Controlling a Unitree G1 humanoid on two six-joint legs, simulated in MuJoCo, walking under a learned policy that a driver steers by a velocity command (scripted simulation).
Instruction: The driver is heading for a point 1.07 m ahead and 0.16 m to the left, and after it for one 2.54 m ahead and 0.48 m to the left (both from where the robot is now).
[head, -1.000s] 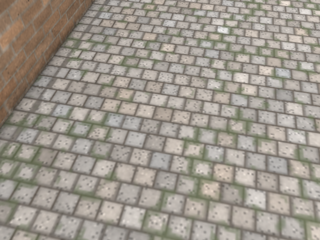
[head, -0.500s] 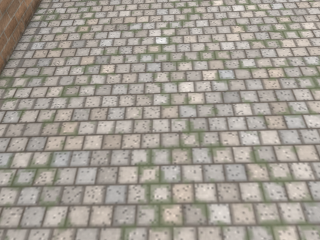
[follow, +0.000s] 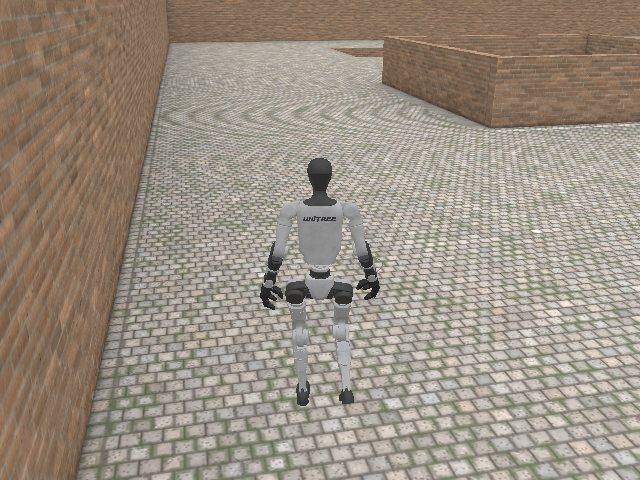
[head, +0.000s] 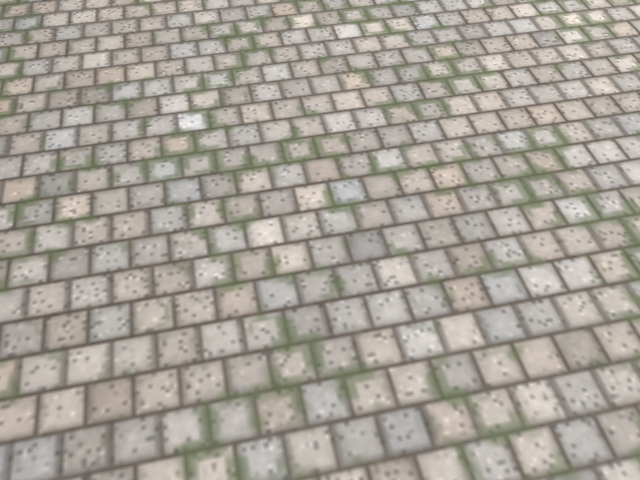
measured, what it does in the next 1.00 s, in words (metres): walks ahead, turning left: right foot, then left foot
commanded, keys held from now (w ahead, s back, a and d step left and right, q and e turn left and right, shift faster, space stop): w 0.42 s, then w+q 0.58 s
